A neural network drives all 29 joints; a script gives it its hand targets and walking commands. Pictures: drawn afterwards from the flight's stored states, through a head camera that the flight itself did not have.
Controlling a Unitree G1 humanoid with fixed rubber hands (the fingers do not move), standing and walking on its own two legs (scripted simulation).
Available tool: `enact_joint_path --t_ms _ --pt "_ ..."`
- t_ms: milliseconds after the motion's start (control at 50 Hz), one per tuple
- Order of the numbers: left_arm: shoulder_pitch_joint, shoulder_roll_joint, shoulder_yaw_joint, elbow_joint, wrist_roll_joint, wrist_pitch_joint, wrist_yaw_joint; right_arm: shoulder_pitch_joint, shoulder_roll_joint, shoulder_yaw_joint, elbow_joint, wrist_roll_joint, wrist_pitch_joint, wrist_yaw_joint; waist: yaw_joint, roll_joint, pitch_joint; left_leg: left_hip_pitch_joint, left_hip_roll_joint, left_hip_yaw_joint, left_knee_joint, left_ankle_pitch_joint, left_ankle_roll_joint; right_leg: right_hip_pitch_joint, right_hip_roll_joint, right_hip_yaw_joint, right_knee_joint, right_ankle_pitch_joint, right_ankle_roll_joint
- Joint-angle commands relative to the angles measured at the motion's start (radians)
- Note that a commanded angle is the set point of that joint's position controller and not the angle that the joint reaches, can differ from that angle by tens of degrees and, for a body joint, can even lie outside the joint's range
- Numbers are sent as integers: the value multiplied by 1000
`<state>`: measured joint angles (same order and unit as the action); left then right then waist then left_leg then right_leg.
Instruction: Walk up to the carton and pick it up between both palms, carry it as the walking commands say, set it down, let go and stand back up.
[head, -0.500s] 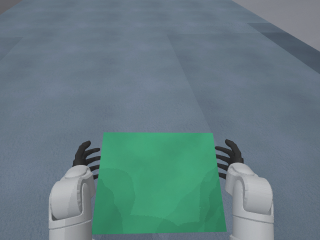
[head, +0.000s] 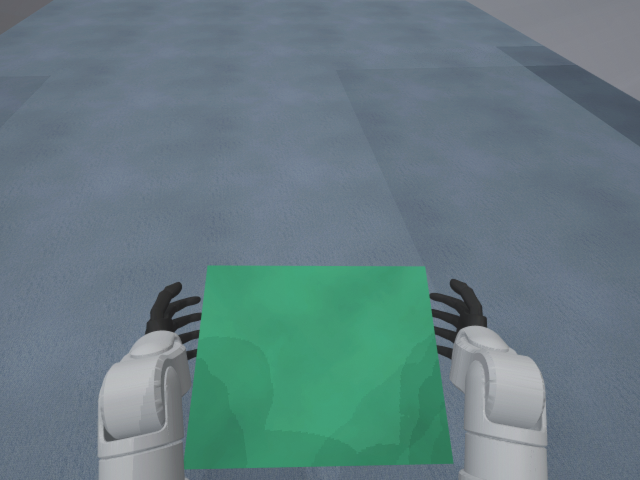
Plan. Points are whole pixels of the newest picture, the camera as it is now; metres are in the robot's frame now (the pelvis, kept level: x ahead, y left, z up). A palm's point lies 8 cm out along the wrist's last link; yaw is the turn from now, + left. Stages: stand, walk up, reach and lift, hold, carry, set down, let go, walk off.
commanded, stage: carry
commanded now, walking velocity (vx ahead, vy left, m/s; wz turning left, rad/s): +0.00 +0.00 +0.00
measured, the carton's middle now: (315, 367) +0.29 +0.01 -0.01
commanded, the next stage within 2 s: hold in 0.36 s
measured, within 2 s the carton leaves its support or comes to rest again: neither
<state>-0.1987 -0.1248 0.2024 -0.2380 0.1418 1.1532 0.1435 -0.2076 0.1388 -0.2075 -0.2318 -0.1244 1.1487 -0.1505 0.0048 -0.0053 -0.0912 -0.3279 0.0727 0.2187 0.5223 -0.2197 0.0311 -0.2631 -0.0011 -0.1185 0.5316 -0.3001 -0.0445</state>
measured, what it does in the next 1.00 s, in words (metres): stands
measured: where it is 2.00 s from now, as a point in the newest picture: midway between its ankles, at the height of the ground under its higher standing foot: outside the picture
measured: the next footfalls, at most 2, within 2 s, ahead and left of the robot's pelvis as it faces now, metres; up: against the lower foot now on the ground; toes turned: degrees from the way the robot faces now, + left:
none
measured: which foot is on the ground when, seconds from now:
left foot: down 0.00-1.00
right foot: down 0.00-1.00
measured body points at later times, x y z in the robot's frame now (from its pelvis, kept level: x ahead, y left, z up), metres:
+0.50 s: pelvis +0.01 +0.00 +0.01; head -0.01 +0.00 +0.46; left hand +0.27 +0.18 +0.02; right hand +0.28 -0.17 +0.03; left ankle +0.04 +0.11 -0.73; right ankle -0.01 -0.08 -0.73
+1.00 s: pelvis +0.00 +0.03 +0.02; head -0.05 +0.04 +0.46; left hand +0.30 +0.20 +0.05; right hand +0.31 -0.16 +0.07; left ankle +0.03 +0.13 -0.73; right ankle -0.01 -0.08 -0.73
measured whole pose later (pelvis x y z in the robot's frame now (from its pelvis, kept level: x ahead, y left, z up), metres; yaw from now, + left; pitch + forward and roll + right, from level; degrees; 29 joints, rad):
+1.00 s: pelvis +0.00 +0.03 +0.02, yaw -7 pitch -6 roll +0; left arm -0.26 -0.15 0.39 0.23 0.31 0.72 -0.01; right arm -0.40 0.05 -0.30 0.47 -0.30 0.63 0.13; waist 0.05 -0.01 -0.03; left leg -0.06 -0.03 -0.01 0.31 -0.14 0.02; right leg -0.02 0.02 0.01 0.29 -0.16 -0.02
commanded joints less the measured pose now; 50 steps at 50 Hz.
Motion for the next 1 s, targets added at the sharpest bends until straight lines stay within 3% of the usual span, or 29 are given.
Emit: enact_joint_path --t_ms 0,340,360,380,400,420,440,460,480,520,560,580,620,660,740,800,880,980 --pt "-531 -891 -772 -32 -451 15 -389 -516 898 772 -13 449 27 394 0 6 -227 165 121 -157 -64 126 -5 2 -148 135 -92 229 3" --pt "-516 -876 -754 -19 -428 -10 -387 -501 882 755 5 424 2 392 0 4 -227 165 116 -156 -65 135 -7 14 -149 135 -95 251 2" --pt "-294 -680 -277 658 -130 -149 -384 -234 673 300 739 128 -157 372 82 -61 24 161 -114 -262 -152 160 23 50 24 279 -197 271 -14" --pt "-194 -539 -293 511 -61 -316 -369 -114 580 316 582 50 -327 343 27 -51 15 260 -128 -292 -151 240 23 101 23 256 -186 369 8" --pt "-181 -539 -342 383 -84 -403 -366 -134 606 382 461 68 -416 329 24 -44 -76 274 -151 -307 -150 367 17 157 15 257 -173 539 27" --pt "-251 -594 -426 269 -146 -447 -373 -221 681 497 324 107 -471 331 42 -70 -173 276 -154 -305 -148 464 3 216 8 268 -168 709 42" --pt "-359 -651 -503 195 -199 -469 -376 -373 736 576 219 153 -507 340 47 -52 -255 280 -142 -318 -147 534 -6 254 0 270 -162 809 52" --pt "-466 -680 -552 111 -252 -481 -373 -520 768 645 164 201 -533 351 87 -30 -334 319 -138 -321 -149 567 -11 262 2 272 -175 801 49" --pt "-497 -671 -597 82 -284 -484 -374 -529 759 669 162 214 -540 353 70 -14 -376 333 -134 -321 -147 560 -21 284 -1 274 -177 811 42" --pt "-488 -620 -593 130 -269 -490 -382 -432 731 628 258 174 -529 343 40 17 -351 298 -130 -313 -175 456 -32 325 5 265 -209 678 30" --pt "-473 -577 -509 259 -193 -495 -393 -438 713 558 399 119 -520 354 60 -12 -212 302 -135 -290 -208 244 -20 228 20 246 -278 320 27" --pt "-464 -598 -479 306 -167 -494 -401 -473 718 552 436 111 -525 375 77 -21 -163 298 -135 -285 -218 175 -17 202 24 239 -293 211 20" --pt "-529 -687 -459 369 -152 -489 -421 -581 769 552 490 115 -543 422 89 -14 -135 309 -141 -281 -218 92 -18 161 23 234 -312 85 8" --pt "-621 -777 -444 441 -143 -482 -447 -678 812 517 560 113 -555 466 76 20 -132 306 -140 -281 -219 15 -20 139 28 226 -312 9 -5" --pt "-693 -852 -377 542 -110 -471 -467 -729 820 427 701 85 -551 526 56 42 -111 285 -121 -291 -239 -24 -23 147 35 207 -311 1 -21" --pt "-676 -867 -343 566 -96 -459 -461 -707 800 370 751 63 -541 542 43 32 -95 304 -110 -303 -256 15 -29 161 38 199 -318 54 -27" --pt "-667 -870 -341 531 -100 -455 -443 -676 775 337 754 55 -539 551 35 35 -91 343 -105 -318 -269 64 -41 168 45 197 -314 110 -34" --pt "-623 -878 -380 453 -120 -459 -416 -639 758 378 680 77 -548 555 40 45 -128 387 -101 -335 -262 159 -54 178 54 200 -297 178 -38"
